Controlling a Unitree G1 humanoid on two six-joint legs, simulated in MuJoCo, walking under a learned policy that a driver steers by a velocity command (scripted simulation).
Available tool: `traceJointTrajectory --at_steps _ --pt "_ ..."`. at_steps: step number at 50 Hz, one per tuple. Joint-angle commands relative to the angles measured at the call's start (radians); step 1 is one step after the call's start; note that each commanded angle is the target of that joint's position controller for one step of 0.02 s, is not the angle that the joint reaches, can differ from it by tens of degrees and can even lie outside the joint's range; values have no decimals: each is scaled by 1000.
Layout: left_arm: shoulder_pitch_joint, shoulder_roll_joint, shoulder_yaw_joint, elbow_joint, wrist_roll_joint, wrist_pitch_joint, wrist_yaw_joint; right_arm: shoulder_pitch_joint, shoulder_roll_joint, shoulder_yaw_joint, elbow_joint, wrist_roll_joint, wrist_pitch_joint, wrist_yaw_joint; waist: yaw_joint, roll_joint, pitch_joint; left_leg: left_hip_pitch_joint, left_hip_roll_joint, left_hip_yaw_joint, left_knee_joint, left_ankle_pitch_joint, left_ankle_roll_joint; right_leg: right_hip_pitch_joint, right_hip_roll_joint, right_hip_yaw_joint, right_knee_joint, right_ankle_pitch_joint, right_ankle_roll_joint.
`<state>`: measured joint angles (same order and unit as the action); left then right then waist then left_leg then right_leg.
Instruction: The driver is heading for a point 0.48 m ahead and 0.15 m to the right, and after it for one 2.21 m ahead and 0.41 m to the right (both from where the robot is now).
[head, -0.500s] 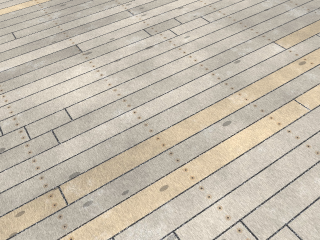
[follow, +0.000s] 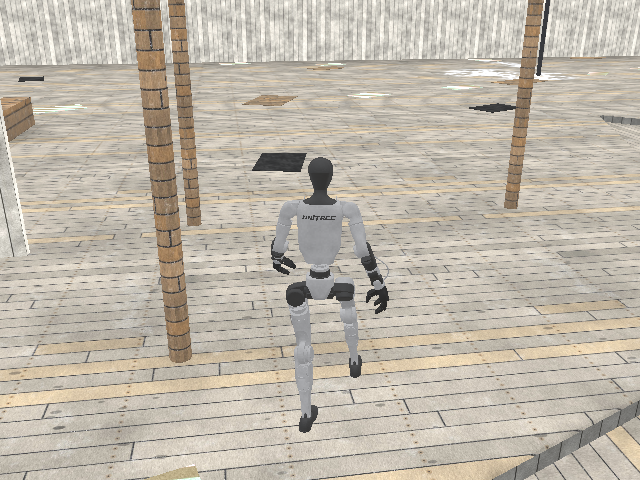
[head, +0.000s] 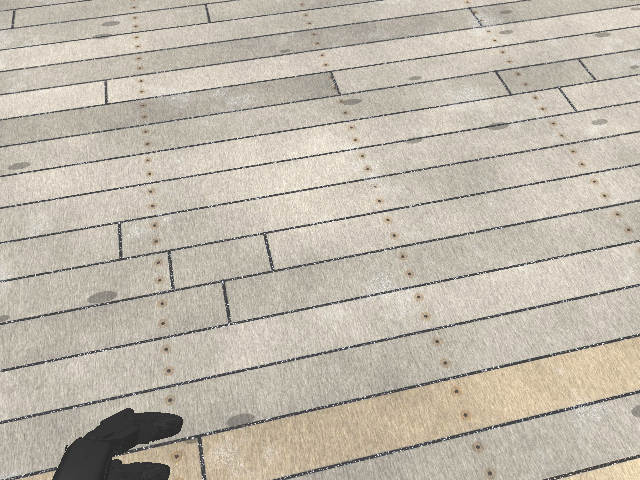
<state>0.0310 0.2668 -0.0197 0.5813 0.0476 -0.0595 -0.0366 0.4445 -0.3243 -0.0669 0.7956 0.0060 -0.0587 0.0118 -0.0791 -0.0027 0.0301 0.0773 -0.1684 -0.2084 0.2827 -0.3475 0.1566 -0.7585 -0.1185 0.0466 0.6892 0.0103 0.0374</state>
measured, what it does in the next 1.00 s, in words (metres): walks ahead, turning right: right foot, then left foot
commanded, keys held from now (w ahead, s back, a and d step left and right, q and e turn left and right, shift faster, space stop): w+shift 0.04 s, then w+e+shift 0.78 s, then w+shift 0.16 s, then w+q+shift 0.02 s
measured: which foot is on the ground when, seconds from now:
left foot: down 0.00-0.10, up 0.12-0.48, down 0.50-0.92, up 0.94-1.00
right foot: up 0.00-0.08, down 0.10-0.48, up 0.50-0.90, down 0.92-1.00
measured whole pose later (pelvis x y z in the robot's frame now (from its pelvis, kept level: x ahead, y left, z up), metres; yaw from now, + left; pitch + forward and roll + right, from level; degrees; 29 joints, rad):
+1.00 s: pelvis +0.92 -0.15 -0.03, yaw -32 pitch +0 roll +0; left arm 0.14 0.30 0.04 0.73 0.04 -0.01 -0.02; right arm 0.39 -0.24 0.00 0.83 -0.02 -0.08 0.00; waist -0.05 -0.01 0.06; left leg -0.18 0.05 0.06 1.39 -0.36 0.01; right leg -0.48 0.13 -0.12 0.75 -0.26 -0.18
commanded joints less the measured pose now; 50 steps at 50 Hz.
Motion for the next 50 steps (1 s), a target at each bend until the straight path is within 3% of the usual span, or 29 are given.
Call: traceJointTrajectory --at_steps 1,3,4,5,6,7,9,11,13,16,19,21,23,24,25,26,27,29,35,36,39,41,43,44,45,46,47,48,50 --pt "-25 100 26 -46 -7 -19 8 -19 -174 -42 -36 10 -30 -11 28 54 1 -188 209 -113 -38 854 56 377 98 -82 -136 115 -45" --pt "182 178 65 20 -15 -19 29 -35 -233 -51 -20 -21 -30 -18 134 73 -145 -47 238 -105 202 1126 18 560 166 -100 -116 -60 -77" --pt "400 209 86 77 -26 -15 48 -94 -236 -52 -22 -41 -25 -17 269 64 -224 -97 219 -52 467 1128 -2 750 150 -120 -134 -104 -94" --pt "602 267 110 124 -17 -10 72 -124 -165 -35 -29 -56 -31 -21 356 8 -307 -272 167 7 835 894 -17 971 39 -2 -68 -355 -117" --pt "565 379 137 137 13 -15 62 40 7 6 -90 8 -42 0 185 -475 -421 -606 -55 68 1236 14 -87 1154 -251 700 -303 -571 -293" --pt "445 279 129 121 -3 -9 34 8 -49 20 -68 -19 -46 -5 179 -305 -340 -764 6 38 1270 -45 -55 1106 -232 900 -419 -678 -336" --pt "357 155 108 140 -23 -16 19 -189 -93 22 -102 -48 -41 5 155 -18 -139 -778 131 73 1152 52 -50 855 -155 630 -410 -549 -315" --pt "413 109 89 208 -21 -22 23 -304 -63 36 -166 -81 -30 15 122 -19 -26 -757 177 94 1017 25 -74 683 -65 482 -420 -370 -285" --pt "441 120 90 243 -31 -30 26 -315 -29 56 -193 -91 -17 22 83 -51 7 -769 210 103 906 -17 -107 611 -31 449 -466 -347 -301" --pt "381 162 106 220 -30 -36 35 -434 -30 83 -259 -71 -23 39 62 -49 68 -667 246 144 582 127 -161 422 0 357 -567 -299 -302" --pt "376 209 128 211 -47 -41 14 -487 -26 90 -263 -37 -25 47 89 -66 51 -368 189 221 388 330 -175 300 20 305 -625 -145 -266" --pt "415 212 133 224 -58 -40 8 -492 -53 77 -258 -39 -27 31 103 -46 36 -351 181 210 307 362 -169 422 10 304 -560 -39 -235" --pt "441 235 139 237 -54 -33 11 -366 -97 48 -217 -48 -33 8 49 -10 -64 -200 137 226 249 249 -148 518 41 263 -307 238 -192" --pt "429 245 143 236 -55 -33 8 -217 -123 30 -178 -55 -37 -8 -27 14 -157 -13 155 221 268 191 -135 461 91 221 -74 282 -170" --pt "400 189 128 210 -58 -42 9 -19 -195 0 -162 -73 -41 -33 -121 82 -278 200 361 10 230 -104 -102 308 144 165 252 88 -148" --pt "474 32 91 169 -85 -40 19 28 -266 -17 -157 -102 -32 -41 -55 298 -396 359 645 -469 52 -477 -36 72 218 84 564 -517 -136" --pt "441 79 87 157 -69 -23 24 -44 -234 -24 -156 -76 -20 -44 -23 291 -328 258 649 -666 -65 -609 10 -54 161 50 687 -425 -149" --pt "288 114 97 159 -34 0 11 -146 -83 6 -147 -60 -27 -31 -3 77 -88 35 542 -291 -37 -257 -16 -75 66 26 639 -292 -145" --pt "106 35 73 67 -13 60 -39 -75 12 27 -25 -24 -65 -14 66 88 19 -81 414 206 -99 388 -89 -108 20 -26 560 -207 -125" --pt "82 24 62 28 -13 57 -48 -89 -18 22 -25 -26 -73 -14 92 131 31 -120 433 252 -105 474 -89 -85 2 -29 498 -145 -130" --pt "-41 52 47 -10 -17 54 -69 -113 -43 16 -5 -30 -76 -20 98 40 94 -186 367 422 -179 562 -117 50 43 -142 229 -12 -152" --pt "-49 50 39 -14 -21 52 -75 -75 -107 8 4 -30 -80 -26 112 50 84 -170 373 485 -98 1040 -137 210 113 -229 119 5 -191" --pt "63 90 49 29 -8 46 -60 -44 -168 -5 15 -30 -62 -38 186 88 8 -105 407 471 79 1343 -135 386 188 -232 69 -55 -225" --pt "228 134 69 82 -9 41 -47 -77 -200 -13 4 -36 -43 -42 272 105 -79 -118 424 454 266 1387 -118 567 220 -202 58 -99 -246" --pt "466 178 95 165 -6 37 -28 -118 -202 -11 -10 -42 -29 -44 373 95 -180 -201 421 443 546 1326 -99 826 224 -138 -6 -100 -281" --pt "527 229 123 202 -20 43 -1 -123 -179 -9 -16 -43 -27 -31 371 -35 -205 -363 287 464 923 694 -113 979 189 -37 -71 -170 -289" --pt "370 358 142 156 17 53 17 84 -16 34 -74 -35 -29 -12 122 -295 -270 -768 188 355 1338 -210 -150 1230 -132 454 -67 -78 -427" --pt "426 330 149 119 -15 63 28 -48 -106 26 -117 -26 -47 -15 243 -150 -439 -852 159 170 1397 -88 -140 1250 -167 717 -293 -348 -493" --pt "327 239 129 151 -18 44 46 -134 -105 33 -118 -20 -56 -17 148 41 -97 -897 265 162 1227 36 -124 904 -161 587 -438 -410 -404"
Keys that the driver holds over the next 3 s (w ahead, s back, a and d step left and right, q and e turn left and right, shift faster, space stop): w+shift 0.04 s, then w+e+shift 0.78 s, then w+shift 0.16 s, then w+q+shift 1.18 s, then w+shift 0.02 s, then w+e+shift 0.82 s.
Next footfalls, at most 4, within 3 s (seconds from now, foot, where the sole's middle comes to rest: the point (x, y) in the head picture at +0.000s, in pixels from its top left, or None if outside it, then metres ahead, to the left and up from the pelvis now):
0.10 right None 0.32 -0.14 -0.76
0.50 left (266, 378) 0.67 0.10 -0.77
0.92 right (391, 246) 1.01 -0.23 -0.77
1.38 left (402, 126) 1.46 -0.33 -0.76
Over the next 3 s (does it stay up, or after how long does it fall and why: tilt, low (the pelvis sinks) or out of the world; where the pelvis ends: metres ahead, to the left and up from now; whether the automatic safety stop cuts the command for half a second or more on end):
stays up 2.71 -0.24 0.01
